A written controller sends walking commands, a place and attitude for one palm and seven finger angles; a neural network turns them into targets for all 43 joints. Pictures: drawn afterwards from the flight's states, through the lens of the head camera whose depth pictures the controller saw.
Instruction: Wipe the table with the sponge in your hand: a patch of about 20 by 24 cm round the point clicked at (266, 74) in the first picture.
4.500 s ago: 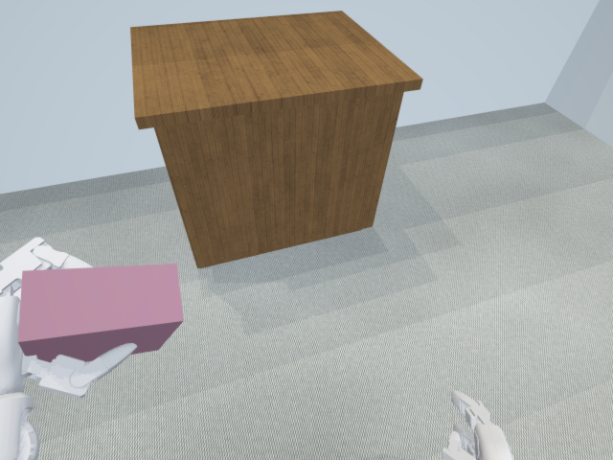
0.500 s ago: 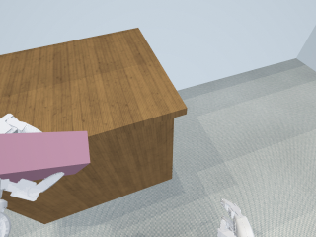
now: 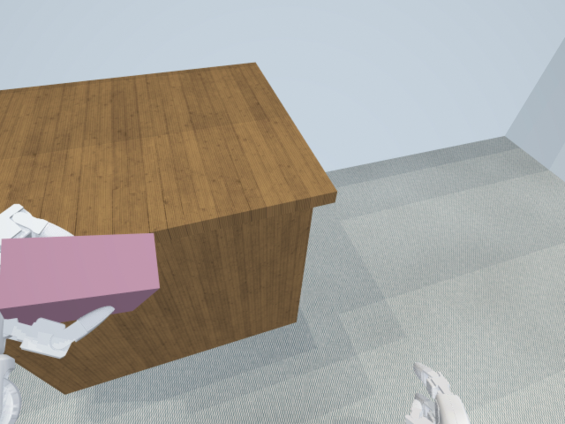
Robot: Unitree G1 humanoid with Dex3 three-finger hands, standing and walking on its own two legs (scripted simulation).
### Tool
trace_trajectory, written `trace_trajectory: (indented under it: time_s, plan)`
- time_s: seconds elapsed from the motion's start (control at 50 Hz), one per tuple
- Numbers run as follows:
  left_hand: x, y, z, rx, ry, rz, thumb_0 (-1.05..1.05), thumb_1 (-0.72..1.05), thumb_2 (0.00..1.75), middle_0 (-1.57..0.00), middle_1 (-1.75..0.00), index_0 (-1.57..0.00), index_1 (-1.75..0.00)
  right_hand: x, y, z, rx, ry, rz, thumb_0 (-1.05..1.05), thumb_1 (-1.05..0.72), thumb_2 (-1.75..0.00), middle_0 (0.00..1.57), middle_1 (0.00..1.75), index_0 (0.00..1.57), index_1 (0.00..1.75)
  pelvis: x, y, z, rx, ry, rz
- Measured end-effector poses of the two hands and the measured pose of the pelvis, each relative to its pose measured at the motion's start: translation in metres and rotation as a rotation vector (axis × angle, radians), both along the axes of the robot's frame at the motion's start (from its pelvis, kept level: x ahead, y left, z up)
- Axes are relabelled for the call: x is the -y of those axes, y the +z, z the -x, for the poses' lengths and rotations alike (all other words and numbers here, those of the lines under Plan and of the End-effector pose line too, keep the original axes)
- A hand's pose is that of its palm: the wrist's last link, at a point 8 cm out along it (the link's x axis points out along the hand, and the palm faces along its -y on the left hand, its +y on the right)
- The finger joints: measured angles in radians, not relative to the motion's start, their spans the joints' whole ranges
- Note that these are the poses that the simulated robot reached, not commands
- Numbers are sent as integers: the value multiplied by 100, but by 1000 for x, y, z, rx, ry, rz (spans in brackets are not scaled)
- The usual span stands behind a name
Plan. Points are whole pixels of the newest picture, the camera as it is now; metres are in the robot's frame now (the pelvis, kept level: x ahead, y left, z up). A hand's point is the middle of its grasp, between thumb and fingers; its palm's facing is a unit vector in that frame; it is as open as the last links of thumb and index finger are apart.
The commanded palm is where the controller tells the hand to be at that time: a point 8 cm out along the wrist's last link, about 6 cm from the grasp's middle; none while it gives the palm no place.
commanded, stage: come to a stop and stand still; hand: left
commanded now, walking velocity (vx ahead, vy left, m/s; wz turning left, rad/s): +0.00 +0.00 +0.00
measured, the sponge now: (102, 280) +0.22 +0.22 +0.16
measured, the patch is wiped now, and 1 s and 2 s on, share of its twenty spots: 0.00 0.00 0.00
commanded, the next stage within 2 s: look again from close up in 0.66 s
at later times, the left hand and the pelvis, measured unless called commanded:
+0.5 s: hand (60, 343) +0.15 +0.23 +0.16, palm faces +0.42 -0.81 -0.41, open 9.9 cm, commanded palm +0.10 +0.26 +0.18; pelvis -0.06 -0.02 +0.00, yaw -1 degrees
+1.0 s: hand (32, 305) +0.18 +0.27 +0.17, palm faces +0.36 -0.86 -0.36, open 9.9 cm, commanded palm +0.12 +0.30 +0.18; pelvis -0.05 +0.03 +0.00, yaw -3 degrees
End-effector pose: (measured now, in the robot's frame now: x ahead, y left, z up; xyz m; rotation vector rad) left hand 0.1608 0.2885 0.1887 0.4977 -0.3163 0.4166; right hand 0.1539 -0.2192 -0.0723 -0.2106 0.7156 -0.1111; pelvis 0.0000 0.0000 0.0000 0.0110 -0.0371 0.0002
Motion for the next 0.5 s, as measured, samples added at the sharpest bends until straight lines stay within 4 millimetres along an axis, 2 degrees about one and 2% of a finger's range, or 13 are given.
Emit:
trace_trajectory:
  time_s: [0.1,0.2,0.26,0.36,0.42,0.5]
  plan:
    - [16,-7,7,-24,4,36,-1,-48,99,-77,-134,-77,-134,-14,-17,18,-20,43,-77,1,-91,-90,21,30,20,30,8,-2,19,10,2,17]
    - [34,-11,17,-71,-61,44,-1,-48,99,-77,-134,-77,-134,-4,-22,41,-49,24,-80,1,-90,-90,21,30,20,30,11,-2,37,2,-7,19]
    - [33,-12,25,-92,-87,28,-1,-48,99,-77,-134,-77,-134,8,-22,55,-70,-12,-46,1,-90,-90,21,30,20,30,10,-3,44,2,-11,21]
    - [21,-8,39,-99,-61,1,-1,-48,99,-77,-134,-76,-134,25,-13,77,-93,-54,12,1,-91,-90,21,30,20,30,10,2,52,2,-20,13]
    - [17,-9,46,-91,-25,-4,-1,-48,99,-77,-134,-76,-134,32,-11,83,-85,-56,24,1,-91,-90,21,30,20,30,13,2,57,1,-11,13]
    - [24,-15,51,-83,-9,21,-1,-48,99,-77,-135,-76,-134,38,-14,84,-68,-42,24,1,-91,-90,20,30,20,30,18,-1,63,12,-11,9]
